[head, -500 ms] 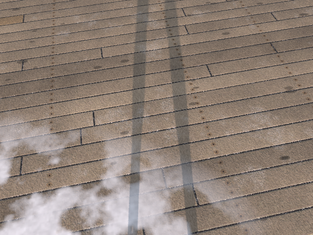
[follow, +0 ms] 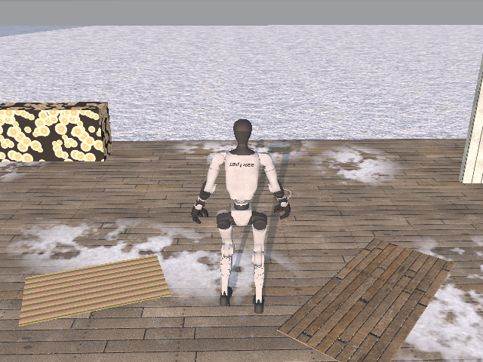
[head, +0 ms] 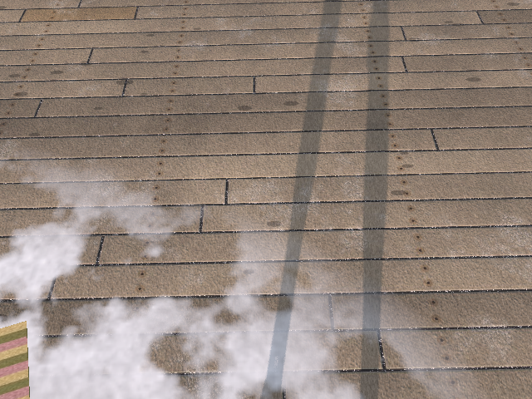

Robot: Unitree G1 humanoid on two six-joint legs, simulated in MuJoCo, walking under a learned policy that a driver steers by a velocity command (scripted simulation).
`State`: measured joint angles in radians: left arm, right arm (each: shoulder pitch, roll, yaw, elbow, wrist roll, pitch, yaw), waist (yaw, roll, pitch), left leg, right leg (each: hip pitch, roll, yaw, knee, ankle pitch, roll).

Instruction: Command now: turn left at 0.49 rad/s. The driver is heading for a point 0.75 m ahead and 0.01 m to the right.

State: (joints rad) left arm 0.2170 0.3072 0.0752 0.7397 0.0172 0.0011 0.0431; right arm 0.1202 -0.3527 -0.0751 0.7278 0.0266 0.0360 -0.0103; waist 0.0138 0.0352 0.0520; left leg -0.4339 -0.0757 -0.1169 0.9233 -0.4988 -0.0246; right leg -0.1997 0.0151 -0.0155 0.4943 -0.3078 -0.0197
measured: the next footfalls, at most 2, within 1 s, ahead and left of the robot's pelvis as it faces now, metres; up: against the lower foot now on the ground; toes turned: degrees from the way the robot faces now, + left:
left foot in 0.22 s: +0.04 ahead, +0.15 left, +0.00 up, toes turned +10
right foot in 0.74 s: +0.26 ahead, -0.06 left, +0.00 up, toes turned +0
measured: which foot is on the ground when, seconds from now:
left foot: up 0.00-0.20, down 0.22-0.74, up 0.76-1.00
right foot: down 0.00-0.22, up 0.24-0.72, down 0.74-1.00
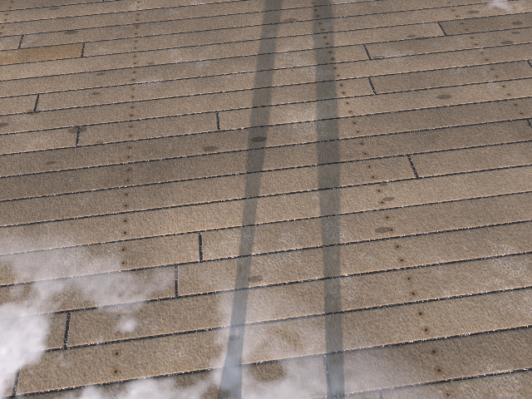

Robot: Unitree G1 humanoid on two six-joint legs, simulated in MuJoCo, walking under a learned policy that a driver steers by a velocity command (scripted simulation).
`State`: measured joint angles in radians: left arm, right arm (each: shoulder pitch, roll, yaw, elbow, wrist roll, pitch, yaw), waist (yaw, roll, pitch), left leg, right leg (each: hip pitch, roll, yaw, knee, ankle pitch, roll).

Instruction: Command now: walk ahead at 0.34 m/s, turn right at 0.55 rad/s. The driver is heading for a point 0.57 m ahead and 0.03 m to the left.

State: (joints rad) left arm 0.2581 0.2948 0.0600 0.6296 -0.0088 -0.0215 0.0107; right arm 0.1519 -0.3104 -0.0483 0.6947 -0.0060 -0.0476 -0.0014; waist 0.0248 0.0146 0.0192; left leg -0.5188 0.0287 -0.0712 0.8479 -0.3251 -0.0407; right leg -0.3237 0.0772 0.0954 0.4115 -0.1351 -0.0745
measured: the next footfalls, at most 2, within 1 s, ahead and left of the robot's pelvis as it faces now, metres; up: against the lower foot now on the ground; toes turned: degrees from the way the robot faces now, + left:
left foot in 0.16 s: +0.15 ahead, +0.15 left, +0.00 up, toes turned -11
right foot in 0.64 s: +0.40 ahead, -0.16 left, +0.00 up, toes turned -9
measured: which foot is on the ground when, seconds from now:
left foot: up 0.00-0.14, down 0.16-0.64, up 0.66-1.00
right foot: down 0.00-0.16, up 0.18-0.62, down 0.64-1.00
